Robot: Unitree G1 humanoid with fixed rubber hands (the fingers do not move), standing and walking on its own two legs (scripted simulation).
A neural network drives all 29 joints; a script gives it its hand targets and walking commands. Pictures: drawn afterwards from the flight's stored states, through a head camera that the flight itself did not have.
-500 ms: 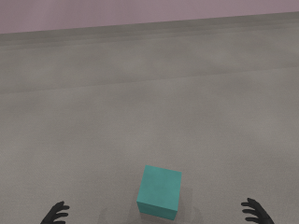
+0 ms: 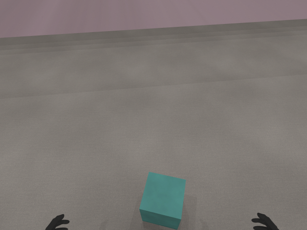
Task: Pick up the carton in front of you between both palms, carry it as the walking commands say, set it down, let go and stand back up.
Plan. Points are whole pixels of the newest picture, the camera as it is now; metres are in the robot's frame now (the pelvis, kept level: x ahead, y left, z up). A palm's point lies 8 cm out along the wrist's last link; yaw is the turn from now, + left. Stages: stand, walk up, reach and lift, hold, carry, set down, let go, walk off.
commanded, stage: stand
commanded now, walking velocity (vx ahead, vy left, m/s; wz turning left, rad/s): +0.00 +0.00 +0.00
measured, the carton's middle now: (163, 201) +0.39 -0.02 -0.65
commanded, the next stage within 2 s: none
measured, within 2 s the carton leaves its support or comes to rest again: neither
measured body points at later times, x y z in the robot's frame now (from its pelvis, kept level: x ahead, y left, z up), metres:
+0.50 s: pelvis -0.02 +0.00 +0.00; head -0.02 -0.01 +0.45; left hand +0.08 +0.31 -0.11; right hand +0.09 -0.31 -0.11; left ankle -0.03 +0.13 -0.74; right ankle -0.02 -0.11 -0.74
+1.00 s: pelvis -0.02 +0.00 +0.01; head -0.02 +0.00 +0.45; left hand +0.08 +0.32 -0.11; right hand +0.08 -0.31 -0.11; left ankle -0.03 +0.13 -0.74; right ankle -0.02 -0.11 -0.74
